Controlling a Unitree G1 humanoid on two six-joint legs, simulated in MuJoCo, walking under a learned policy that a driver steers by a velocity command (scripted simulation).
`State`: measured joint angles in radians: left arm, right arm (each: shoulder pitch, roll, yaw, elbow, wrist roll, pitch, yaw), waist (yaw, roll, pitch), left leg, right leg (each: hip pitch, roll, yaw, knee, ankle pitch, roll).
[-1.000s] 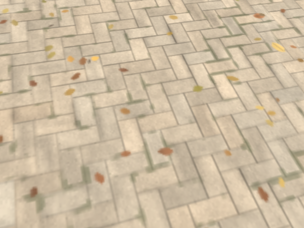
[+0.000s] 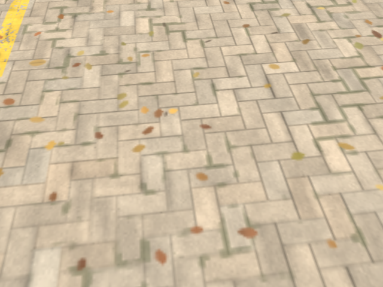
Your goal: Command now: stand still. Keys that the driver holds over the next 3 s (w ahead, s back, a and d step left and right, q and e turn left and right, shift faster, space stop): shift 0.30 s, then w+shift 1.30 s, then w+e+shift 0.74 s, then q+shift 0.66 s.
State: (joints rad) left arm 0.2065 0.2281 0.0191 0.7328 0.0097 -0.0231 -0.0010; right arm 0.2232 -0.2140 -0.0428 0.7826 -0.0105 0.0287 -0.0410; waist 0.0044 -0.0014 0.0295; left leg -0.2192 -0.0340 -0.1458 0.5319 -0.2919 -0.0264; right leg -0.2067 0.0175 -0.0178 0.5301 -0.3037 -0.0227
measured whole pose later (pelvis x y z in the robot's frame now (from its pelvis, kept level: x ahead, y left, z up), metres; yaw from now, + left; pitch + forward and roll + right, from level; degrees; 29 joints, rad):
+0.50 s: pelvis +0.03 +0.00 +0.01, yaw +0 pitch +1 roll +1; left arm 0.36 0.27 0.04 0.88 -0.02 -0.06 0.02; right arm 0.24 -0.25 -0.07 0.91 0.03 -0.07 -0.01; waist 0.03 -0.03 -0.02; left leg -0.44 0.05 0.00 0.88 -0.33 0.01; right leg -0.10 0.01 0.00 0.32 -0.25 -0.05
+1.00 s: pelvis +0.28 +0.10 +0.00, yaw -1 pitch +2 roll +0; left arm 0.11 0.26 0.02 0.68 -0.03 -0.09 -0.03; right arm 0.53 -0.19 0.01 0.97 0.01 -0.12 0.01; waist -0.08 -0.05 -0.04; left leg 0.10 -0.04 0.05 0.18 -0.32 0.05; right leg -0.85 -0.12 0.01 0.86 0.13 -0.03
